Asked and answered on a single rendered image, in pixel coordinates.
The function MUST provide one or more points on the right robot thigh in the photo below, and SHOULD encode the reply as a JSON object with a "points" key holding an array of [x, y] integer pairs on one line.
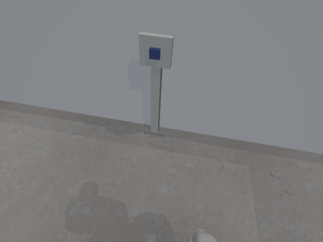
{"points": [[201, 237]]}

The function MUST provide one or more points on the button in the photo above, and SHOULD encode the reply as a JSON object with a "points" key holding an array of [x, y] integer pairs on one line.
{"points": [[154, 53]]}

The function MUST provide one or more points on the panel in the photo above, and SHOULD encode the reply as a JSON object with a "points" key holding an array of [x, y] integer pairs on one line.
{"points": [[165, 43]]}

